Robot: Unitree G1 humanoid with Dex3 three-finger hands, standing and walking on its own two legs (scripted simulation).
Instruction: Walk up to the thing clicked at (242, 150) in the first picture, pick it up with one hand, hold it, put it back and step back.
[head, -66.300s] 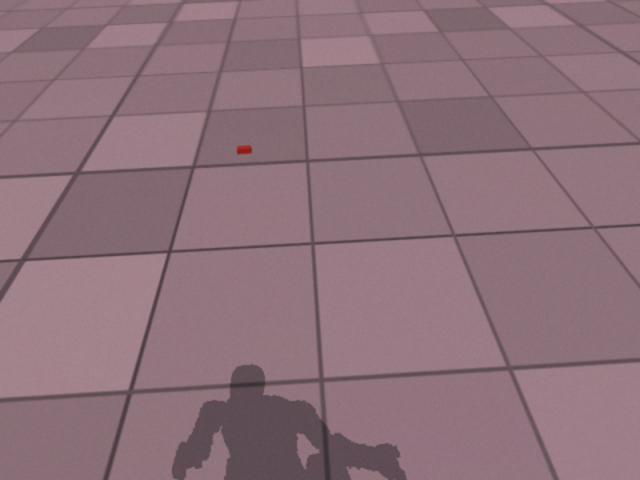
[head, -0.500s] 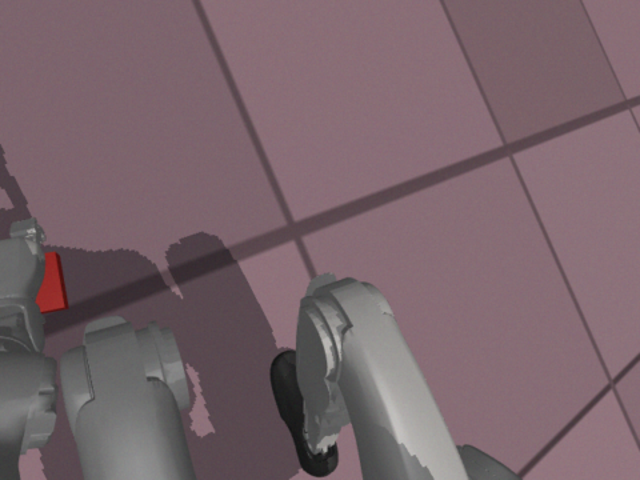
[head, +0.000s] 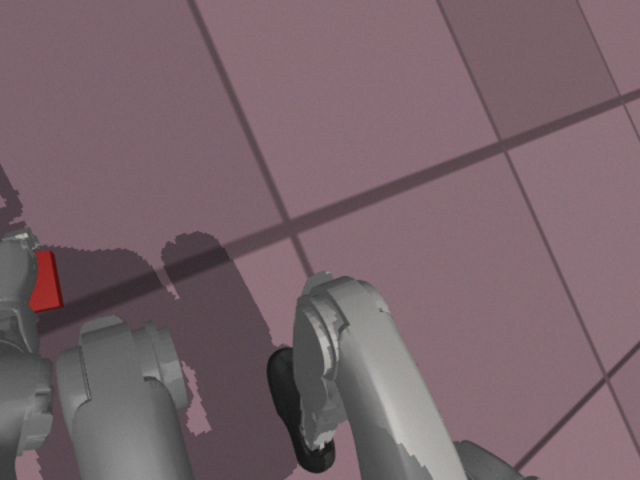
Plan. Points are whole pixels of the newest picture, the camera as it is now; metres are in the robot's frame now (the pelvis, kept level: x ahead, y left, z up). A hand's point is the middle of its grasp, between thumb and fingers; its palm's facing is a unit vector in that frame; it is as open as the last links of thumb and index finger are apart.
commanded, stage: close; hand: left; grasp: from above
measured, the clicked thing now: (42, 281) +0.39 +0.26 -0.30
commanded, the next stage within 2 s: settle in 0.22 s
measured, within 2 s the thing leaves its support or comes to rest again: leaves its support in 0.56 s
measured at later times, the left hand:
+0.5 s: hand (12, 293) +0.37 +0.28 -0.26, palm faces -0.43 -0.16 -0.89, open 10.0 cm
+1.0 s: hand out of the picture +0.36 +0.29 -0.17, palm faces -0.42 -0.16 -0.89, open 9.9 cm
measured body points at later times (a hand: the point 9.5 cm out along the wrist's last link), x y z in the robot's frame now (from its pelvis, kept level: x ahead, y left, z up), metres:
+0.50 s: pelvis +0.00 +0.00 +0.00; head +0.25 +0.13 +0.35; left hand +0.39 +0.29 -0.21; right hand +0.08 -0.24 -0.07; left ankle +0.07 +0.13 -0.29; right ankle +0.11 -0.11 -0.29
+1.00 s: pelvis +0.00 +0.00 +0.01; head +0.20 +0.06 +0.41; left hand +0.38 +0.29 -0.12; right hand +0.13 -0.26 -0.10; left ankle +0.07 +0.13 -0.29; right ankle +0.11 -0.11 -0.29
